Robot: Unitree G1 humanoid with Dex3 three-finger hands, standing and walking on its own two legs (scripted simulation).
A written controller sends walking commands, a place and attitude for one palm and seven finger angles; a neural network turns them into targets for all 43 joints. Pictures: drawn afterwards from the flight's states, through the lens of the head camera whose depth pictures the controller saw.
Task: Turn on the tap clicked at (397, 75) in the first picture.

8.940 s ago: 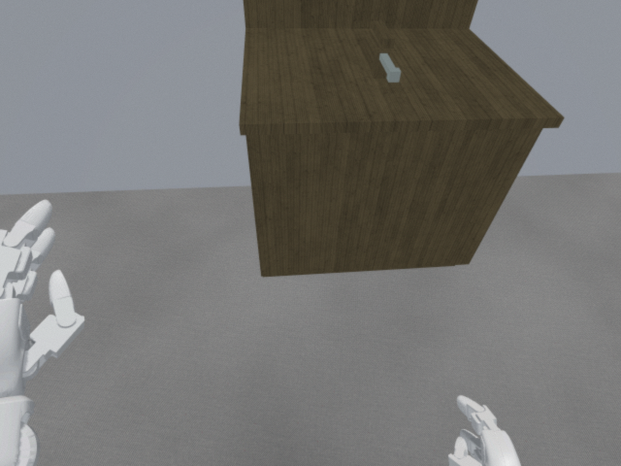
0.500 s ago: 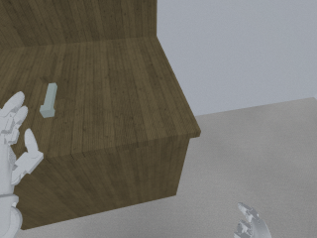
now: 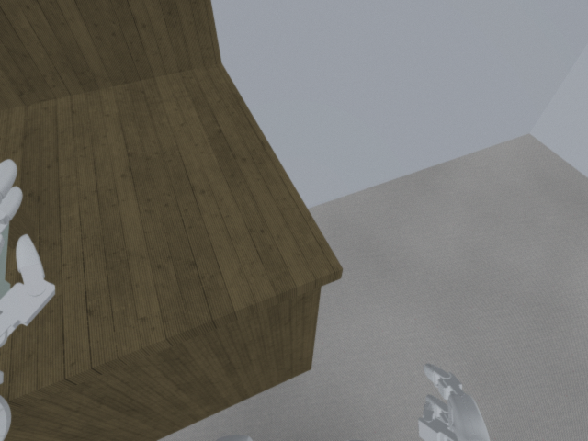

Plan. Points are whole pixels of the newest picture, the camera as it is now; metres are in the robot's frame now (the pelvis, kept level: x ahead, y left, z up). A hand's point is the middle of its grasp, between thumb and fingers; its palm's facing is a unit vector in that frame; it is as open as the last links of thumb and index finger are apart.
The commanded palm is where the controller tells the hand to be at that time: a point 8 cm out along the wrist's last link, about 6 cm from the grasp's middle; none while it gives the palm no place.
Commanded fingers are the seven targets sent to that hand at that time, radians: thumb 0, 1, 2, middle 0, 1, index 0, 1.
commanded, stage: come to a stop and stand still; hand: left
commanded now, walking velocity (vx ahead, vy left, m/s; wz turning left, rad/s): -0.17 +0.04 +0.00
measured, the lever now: out of the picture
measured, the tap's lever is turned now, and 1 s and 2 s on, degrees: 0 0 0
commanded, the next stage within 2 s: look again from close up in 1.12 s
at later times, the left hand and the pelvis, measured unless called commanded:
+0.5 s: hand out of the picture +0.25 +0.30 +0.20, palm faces +0.47 -0.78 -0.41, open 7.4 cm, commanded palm +0.17 +0.29 +0.19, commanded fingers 0.00 0.90 0.90 -0.20 -0.30 -0.20 -0.30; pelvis +0.00 +0.01 +0.01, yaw -2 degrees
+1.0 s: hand out of the picture +0.24 +0.29 +0.18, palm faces +0.38 -0.87 -0.32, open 7.4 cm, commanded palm +0.18 +0.33 +0.19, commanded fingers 0.00 0.90 0.90 -0.20 -0.30 -0.20 -0.30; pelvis +0.01 +0.05 +0.01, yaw -2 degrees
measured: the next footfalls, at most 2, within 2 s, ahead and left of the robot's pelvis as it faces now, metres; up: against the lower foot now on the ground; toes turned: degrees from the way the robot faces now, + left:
none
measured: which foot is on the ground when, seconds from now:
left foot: down 0.00-1.00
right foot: down 0.00-1.00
